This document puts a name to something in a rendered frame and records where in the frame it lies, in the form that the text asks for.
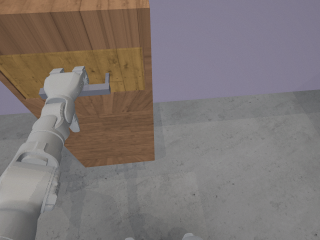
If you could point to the handle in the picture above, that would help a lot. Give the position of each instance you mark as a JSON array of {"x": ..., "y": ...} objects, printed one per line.
[{"x": 89, "y": 89}]

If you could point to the robot left upper arm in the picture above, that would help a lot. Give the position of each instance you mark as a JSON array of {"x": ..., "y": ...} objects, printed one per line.
[{"x": 28, "y": 190}]

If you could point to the drawer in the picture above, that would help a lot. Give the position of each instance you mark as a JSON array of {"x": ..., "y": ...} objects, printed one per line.
[{"x": 28, "y": 72}]

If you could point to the cabinet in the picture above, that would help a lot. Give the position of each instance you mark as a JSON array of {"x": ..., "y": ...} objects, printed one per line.
[{"x": 115, "y": 128}]

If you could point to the left robot hand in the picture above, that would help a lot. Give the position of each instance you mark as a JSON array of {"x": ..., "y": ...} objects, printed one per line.
[{"x": 68, "y": 84}]

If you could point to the left robot forearm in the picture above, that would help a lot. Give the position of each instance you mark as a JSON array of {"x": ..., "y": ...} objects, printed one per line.
[{"x": 47, "y": 138}]

